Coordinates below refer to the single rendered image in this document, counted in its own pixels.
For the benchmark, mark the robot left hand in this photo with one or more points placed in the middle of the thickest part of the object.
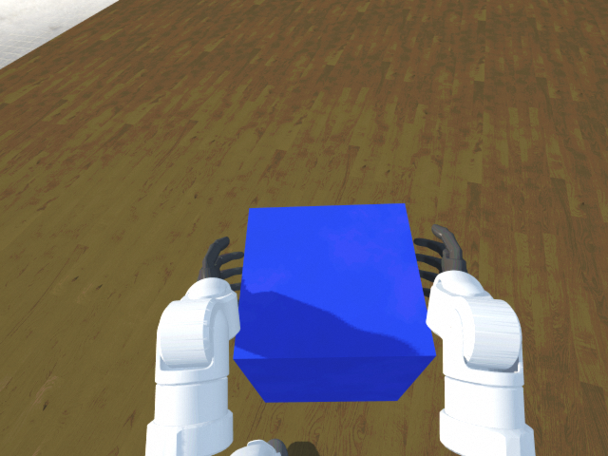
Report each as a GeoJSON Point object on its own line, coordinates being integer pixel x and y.
{"type": "Point", "coordinates": [212, 262]}

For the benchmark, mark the carton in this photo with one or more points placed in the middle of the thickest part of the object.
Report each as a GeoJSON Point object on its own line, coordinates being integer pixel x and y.
{"type": "Point", "coordinates": [331, 305]}

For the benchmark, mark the robot right hand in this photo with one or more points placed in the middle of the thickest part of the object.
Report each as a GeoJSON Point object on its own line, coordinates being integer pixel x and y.
{"type": "Point", "coordinates": [449, 250]}

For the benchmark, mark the robot left shin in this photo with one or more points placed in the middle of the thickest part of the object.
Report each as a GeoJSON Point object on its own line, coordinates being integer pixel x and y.
{"type": "Point", "coordinates": [259, 442]}

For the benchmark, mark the right robot forearm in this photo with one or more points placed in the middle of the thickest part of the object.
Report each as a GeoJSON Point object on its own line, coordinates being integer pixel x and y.
{"type": "Point", "coordinates": [483, 368]}

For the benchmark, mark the left robot forearm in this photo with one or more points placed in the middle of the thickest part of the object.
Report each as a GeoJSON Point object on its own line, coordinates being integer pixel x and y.
{"type": "Point", "coordinates": [192, 361]}

